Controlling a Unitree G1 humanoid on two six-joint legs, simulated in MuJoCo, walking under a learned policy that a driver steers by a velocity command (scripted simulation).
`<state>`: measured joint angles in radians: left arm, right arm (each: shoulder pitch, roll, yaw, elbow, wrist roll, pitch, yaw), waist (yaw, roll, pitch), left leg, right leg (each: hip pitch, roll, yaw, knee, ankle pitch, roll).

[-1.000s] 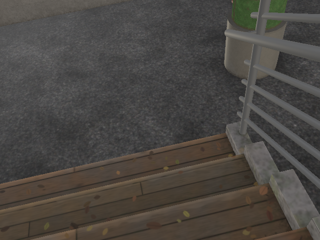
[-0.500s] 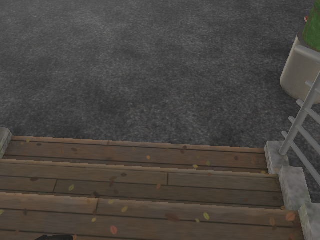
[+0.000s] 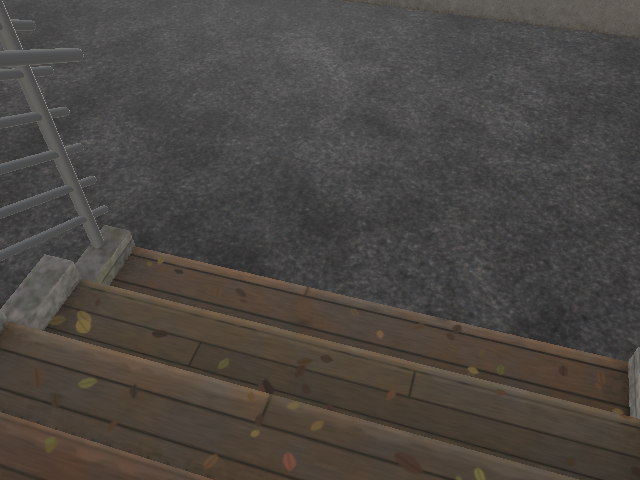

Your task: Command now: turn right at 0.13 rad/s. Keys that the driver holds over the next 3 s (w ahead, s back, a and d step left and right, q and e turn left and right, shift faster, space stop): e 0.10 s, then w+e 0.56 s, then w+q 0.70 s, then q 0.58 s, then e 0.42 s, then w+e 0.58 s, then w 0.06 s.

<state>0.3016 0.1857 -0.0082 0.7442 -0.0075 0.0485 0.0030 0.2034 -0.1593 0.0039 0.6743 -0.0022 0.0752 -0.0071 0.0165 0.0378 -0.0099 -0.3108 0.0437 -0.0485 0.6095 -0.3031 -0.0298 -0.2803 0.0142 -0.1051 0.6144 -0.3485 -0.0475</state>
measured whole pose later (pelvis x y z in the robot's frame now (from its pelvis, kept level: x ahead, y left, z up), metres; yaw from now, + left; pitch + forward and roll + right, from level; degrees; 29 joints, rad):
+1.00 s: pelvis +0.30 -0.16 -0.18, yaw -20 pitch +1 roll +3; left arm 0.16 0.18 0.02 0.70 0.02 -0.05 0.04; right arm 0.56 -0.18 -0.03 0.90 0.01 -0.05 0.00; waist -0.02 -0.04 -0.02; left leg -0.29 -0.19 -0.06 0.64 -0.36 0.11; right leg -0.86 -0.07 0.17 1.38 -0.16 0.03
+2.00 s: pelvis +0.66 -0.31 -0.40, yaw +11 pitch +0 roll +1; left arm 0.17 0.28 0.07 0.71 -0.02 0.01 0.06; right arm 0.21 -0.24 -0.03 0.60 0.00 -0.01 0.01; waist -0.01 -0.02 0.07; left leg -0.63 -0.11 -0.03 1.07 -0.37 0.04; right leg -0.46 -0.01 0.05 1.50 -0.63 0.01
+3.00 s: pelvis +0.99 -0.28 -0.52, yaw -15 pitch +2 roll +0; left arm 0.32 0.27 0.06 0.68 -0.04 0.03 0.04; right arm 0.37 -0.24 -0.07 0.72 0.02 -0.09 0.03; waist -0.01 -0.05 -0.11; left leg -0.27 -0.03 0.00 0.65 -0.41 0.03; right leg -0.57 0.12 0.22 1.20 -0.34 -0.05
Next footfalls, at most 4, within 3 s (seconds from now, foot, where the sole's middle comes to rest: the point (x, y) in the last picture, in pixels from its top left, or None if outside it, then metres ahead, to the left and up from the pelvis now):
0.42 right None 0.03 -0.13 -0.76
0.80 left None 0.34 -0.10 -0.93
1.30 right None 0.54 -0.45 -1.10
1.94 left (418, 445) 0.74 -0.19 -1.10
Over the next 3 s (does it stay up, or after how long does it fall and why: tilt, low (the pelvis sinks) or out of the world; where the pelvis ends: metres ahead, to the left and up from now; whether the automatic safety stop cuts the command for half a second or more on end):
stays up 0.99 -0.28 -0.52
